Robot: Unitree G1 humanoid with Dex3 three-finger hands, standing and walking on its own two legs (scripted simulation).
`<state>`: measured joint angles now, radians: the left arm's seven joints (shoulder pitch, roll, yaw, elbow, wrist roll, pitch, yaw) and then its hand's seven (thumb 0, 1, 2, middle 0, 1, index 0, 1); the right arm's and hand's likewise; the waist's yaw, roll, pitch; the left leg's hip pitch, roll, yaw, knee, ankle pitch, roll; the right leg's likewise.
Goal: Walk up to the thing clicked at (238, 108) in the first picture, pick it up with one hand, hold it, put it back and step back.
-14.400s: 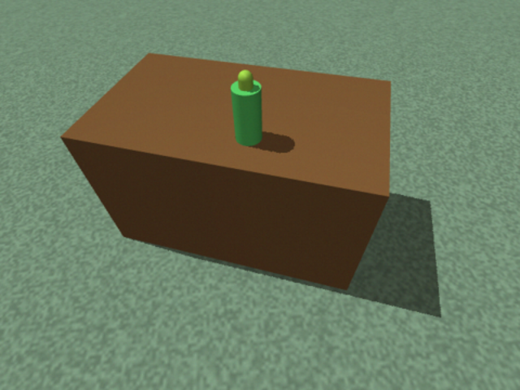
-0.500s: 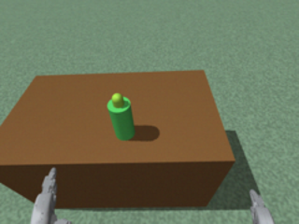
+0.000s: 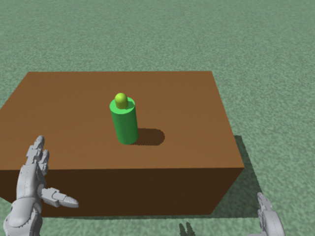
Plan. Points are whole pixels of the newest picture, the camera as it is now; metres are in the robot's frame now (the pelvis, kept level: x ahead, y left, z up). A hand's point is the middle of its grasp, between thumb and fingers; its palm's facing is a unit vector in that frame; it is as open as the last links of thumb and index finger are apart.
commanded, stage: go down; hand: left
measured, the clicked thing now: (124, 117) +0.53 +0.15 -0.05
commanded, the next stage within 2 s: none
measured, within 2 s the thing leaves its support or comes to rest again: neither
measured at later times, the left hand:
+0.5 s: hand (57, 144) +0.35 +0.30 +0.03, palm faces +0.08 -1.00 +0.02, open 17.5 cm
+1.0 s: hand (56, 121) +0.43 +0.32 +0.04, palm faces +0.11 -0.99 +0.01, open 17.6 cm
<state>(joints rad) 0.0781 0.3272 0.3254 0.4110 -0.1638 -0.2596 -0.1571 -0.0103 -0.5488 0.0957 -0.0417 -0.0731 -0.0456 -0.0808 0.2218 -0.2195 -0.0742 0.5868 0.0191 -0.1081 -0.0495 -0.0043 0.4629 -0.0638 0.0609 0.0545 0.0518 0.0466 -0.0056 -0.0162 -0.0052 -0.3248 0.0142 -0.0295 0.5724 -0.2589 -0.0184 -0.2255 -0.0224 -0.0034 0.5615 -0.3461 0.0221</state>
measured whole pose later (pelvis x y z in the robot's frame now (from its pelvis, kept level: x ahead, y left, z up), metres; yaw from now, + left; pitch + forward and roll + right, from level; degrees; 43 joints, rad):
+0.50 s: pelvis +0.00 +0.02 -0.03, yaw -2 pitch +9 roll -2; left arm -0.31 0.50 0.49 0.83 -0.28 -0.36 -0.48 -0.01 -0.56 0.08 -0.04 -0.06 -0.05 -0.06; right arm 0.30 -0.25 -0.02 0.43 0.01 -0.13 -0.03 0.00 0.50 -0.06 0.06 0.05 0.05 0.05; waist -0.06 -0.03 -0.09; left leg -0.62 0.04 -0.01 0.82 -0.36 0.00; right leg -0.51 0.00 0.03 0.77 -0.42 0.04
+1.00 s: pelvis -0.01 +0.01 -0.05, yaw -3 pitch +16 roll -3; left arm -0.61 0.71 0.59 1.05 -0.21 -0.29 -0.49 -0.01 -0.60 0.10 -0.04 -0.07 -0.04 -0.07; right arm 0.33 -0.26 0.04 0.30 0.00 -0.12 -0.03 -0.01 0.54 -0.05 0.06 0.05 0.05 0.05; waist -0.13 -0.02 -0.12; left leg -0.85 0.06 -0.03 0.98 -0.42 -0.01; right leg -0.73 0.02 0.01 0.92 -0.47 0.03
